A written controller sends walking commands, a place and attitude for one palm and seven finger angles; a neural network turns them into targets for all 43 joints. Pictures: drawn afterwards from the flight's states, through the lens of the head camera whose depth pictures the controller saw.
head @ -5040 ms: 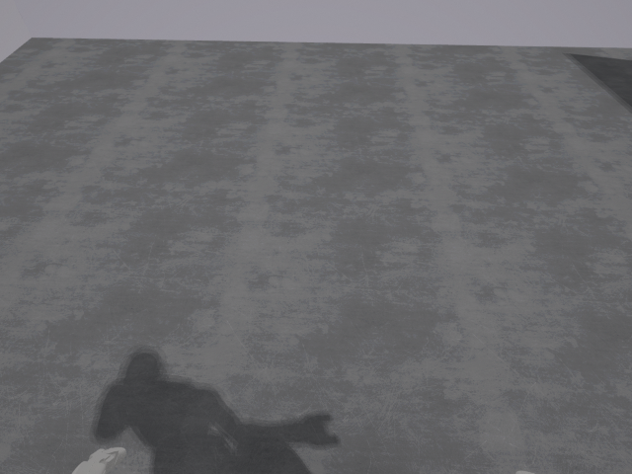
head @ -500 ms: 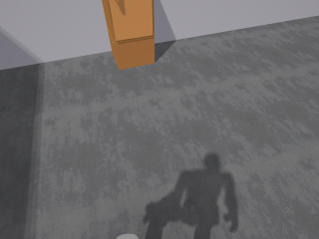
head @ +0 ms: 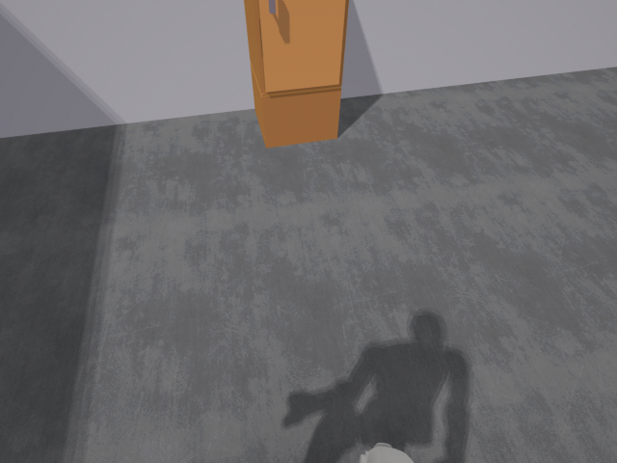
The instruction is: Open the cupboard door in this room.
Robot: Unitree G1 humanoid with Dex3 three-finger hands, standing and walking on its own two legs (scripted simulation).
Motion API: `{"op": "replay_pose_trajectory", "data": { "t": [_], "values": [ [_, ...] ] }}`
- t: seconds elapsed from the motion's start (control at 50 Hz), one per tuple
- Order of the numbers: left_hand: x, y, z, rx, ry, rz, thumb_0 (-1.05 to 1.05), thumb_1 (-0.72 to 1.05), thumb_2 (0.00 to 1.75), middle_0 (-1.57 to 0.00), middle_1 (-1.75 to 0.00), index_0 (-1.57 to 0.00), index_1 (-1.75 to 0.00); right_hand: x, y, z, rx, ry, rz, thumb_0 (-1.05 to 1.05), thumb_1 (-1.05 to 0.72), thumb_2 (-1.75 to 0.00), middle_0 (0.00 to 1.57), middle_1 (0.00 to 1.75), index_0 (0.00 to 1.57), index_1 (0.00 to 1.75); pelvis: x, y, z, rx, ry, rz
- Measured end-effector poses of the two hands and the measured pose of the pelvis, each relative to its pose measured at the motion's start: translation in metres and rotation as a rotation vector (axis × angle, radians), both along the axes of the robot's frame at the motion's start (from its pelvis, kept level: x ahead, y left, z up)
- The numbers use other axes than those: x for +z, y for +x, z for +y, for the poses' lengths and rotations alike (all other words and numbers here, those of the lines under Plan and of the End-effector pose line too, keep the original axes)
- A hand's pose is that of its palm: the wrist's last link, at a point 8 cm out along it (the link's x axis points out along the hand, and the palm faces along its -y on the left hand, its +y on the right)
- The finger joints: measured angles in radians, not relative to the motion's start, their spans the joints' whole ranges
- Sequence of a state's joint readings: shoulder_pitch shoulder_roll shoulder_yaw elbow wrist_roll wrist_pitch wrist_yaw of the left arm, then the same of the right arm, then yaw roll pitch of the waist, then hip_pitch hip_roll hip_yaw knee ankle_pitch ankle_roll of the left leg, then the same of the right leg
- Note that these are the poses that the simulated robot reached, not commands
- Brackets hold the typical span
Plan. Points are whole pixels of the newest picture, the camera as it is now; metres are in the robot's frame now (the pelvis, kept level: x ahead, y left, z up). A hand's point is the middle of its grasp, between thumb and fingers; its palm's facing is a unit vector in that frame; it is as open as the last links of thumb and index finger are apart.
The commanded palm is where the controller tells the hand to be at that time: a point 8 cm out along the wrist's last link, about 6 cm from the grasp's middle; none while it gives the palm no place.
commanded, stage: stand and wait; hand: left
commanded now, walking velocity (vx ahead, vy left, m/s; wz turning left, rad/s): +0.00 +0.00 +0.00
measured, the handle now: out of the picture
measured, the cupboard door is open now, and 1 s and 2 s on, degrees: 0 0 0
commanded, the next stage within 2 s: turn or walk to find it in 0.18 s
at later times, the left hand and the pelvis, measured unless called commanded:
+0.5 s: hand out of the picture +0.15 +0.15 -0.17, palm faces +0.19 -0.96 -0.21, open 7.3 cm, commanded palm none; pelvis +0.13 -0.04 +0.00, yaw +8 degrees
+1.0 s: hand (217, 425) +0.21 +0.15 -0.17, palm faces +0.16 -0.96 -0.23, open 7.4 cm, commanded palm none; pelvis +0.21 -0.04 -0.01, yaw +7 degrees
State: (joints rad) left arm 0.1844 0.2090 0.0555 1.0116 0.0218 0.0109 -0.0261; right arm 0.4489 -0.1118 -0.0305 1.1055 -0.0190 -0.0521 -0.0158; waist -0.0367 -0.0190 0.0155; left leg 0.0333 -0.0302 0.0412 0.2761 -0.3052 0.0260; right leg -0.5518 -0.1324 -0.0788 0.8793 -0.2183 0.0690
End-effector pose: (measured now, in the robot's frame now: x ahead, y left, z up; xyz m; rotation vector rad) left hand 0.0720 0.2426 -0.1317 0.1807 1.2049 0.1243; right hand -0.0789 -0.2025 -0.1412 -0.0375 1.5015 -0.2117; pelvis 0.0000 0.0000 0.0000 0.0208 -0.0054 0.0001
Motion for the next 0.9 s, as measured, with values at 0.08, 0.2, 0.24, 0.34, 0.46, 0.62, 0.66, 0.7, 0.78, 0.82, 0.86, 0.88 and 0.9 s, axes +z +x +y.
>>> {"op": "replay_pose_trajectory", "data": {
  "t": [0.08, 0.2, 0.24, 0.34, 0.46, 0.62, 0.66, 0.7, 0.78, 0.82, 0.86, 0.88, 0.9],
  "values": [
    [-0.003, 0.054, -0.028, -0.027, 0.001, -0.028, 0.01, 0.91, 0.90, -0.19, -0.30, -0.19, -0.30, -0.013, 0.016, -0.011, -0.014, 0.030, 0.065, 0.00, -0.90, -0.90, 0.20, 0.30, 0.21, 0.30, -0.010, 0.036, -0.017, 0.007, 0.010, 0.001],
    [-0.006, 0.095, -0.065, 0.024, -0.001, -0.107, 0.00, 0.91, 0.90, -0.20, -0.30, -0.20, -0.30, -0.027, 0.078, -0.051, 0.048, 0.031, 0.096, 0.00, -0.90, -0.90, 0.20, 0.30, 0.21, 0.30, -0.018, 0.079, -0.043, 0.051, 0.002, -0.028],
    [-0.002, 0.091, -0.069, 0.075, 0.001, -0.095, 0.00, 0.91, 0.90, -0.20, -0.30, -0.20, -0.30, -0.024, 0.113, -0.066, 0.079, 0.008, 0.049, 0.00, -0.90, -0.90, 0.20, 0.30, 0.21, 0.30, -0.012, 0.088, -0.048, 0.057, 0.004, -0.034],
    [0.007, 0.082, -0.058, 0.125, 0.047, -0.038, -0.03, 0.95, 0.90, -0.20, -0.30, -0.20, -0.30, -0.015, 0.203, -0.087, 0.145, -0.036, -0.109, 0.00, -0.91, -0.90, 0.20, 0.30, 0.20, 0.30, -0.002, 0.106, -0.053, 0.090, -0.004, -0.027],
    [-0.001, 0.069, -0.053, 0.181, 0.023, 0.024, -0.01, 0.93, 0.90, -0.20, -0.30, -0.20, -0.30, -0.002, 0.280, -0.082, 0.228, -0.056, -0.227, 0.00, -0.91, -0.90, 0.20, 0.30, 0.20, 0.30, -0.001, 0.123, -0.047, 0.125, -0.018, -0.023],
    [-0.031, 0.041, -0.041, 0.263, -0.054, 0.126, 0.00, 0.91, 0.90, -0.20, -0.30, -0.20, -0.30, 0.006, 0.332, -0.036, 0.323, -0.070, -0.298, 0.00, -0.91, -0.90, 0.20, 0.30, 0.20, 0.30, -0.010, 0.142, -0.022, 0.139, -0.034, -0.027],
    [-0.031, 0.034, -0.040, 0.258, -0.064, 0.162, 0.00, 0.91, 0.90, -0.20, -0.30, -0.19, -0.30, 0.008, 0.335, -0.024, 0.329, -0.058, -0.301, 0.00, -0.91, -0.90, 0.20, 0.30, 0.20, 0.30, -0.007, 0.146, -0.018, 0.125, -0.023, -0.026],
    [-0.027, 0.031, -0.040, 0.240, -0.071, 0.199, 0.00, 0.91, 0.90, -0.20, -0.30, -0.19, -0.30, 0.010, 0.337, -0.019, 0.300, -0.057, -0.321, -0.01, -0.92, -0.90, 0.20, 0.30, 0.20, 0.30, -0.004, 0.151, -0.014, 0.118, -0.021, -0.021],
    [-0.016, 0.038, -0.038, 0.211, -0.067, 0.226, 0.01, 0.91, 0.90, -0.20, -0.30, -0.19, -0.30, 0.010, 0.334, -0.027, 0.260, -0.062, -0.320, -0.02, -0.95, -0.89, 0.21, 0.30, 0.21, 0.30, 0.001, 0.161, -0.011, 0.114, -0.025, -0.010],
    [-0.012, 0.049, -0.036, 0.203, -0.057, 0.214, 0.01, 0.91, 0.90, -0.20, -0.30, -0.19, -0.30, 0.007, 0.325, -0.034, 0.247, -0.061, -0.285, -0.02, -0.95, -0.89, 0.21, 0.30, 0.21, 0.30, 0.002, 0.168, -0.012, 0.113, -0.022, -0.008],
    [-0.009, 0.065, -0.035, 0.194, -0.042, 0.192, 0.01, 0.91, 0.90, -0.20, -0.30, -0.19, -0.30, 0.003, 0.314, -0.043, 0.231, -0.057, -0.237, -0.02, -0.94, -0.90, 0.21, 0.30, 0.21, 0.30, 0.002, 0.175, -0.016, 0.112, -0.017, -0.008],
    [-0.007, 0.074, -0.035, 0.189, -0.034, 0.179, 0.01, 0.91, 0.90, -0.20, -0.30, -0.19, -0.30, 0.000, 0.307, -0.047, 0.220, -0.054, -0.210, -0.02, -0.93, -0.90, 0.20, 0.30, 0.21, 0.30, 0.002, 0.180, -0.019, 0.111, -0.014, -0.009],
    [-0.006, 0.084, -0.036, 0.184, -0.025, 0.164, 0.01, 0.91, 0.90, -0.20, -0.30, -0.19, -0.30, -0.003, 0.301, -0.052, 0.209, -0.049, -0.181, -0.01, -0.93, -0.90, 0.20, 0.30, 0.21, 0.30, 0.001, 0.184, -0.022, 0.110, -0.011, -0.010]
  ]
}}
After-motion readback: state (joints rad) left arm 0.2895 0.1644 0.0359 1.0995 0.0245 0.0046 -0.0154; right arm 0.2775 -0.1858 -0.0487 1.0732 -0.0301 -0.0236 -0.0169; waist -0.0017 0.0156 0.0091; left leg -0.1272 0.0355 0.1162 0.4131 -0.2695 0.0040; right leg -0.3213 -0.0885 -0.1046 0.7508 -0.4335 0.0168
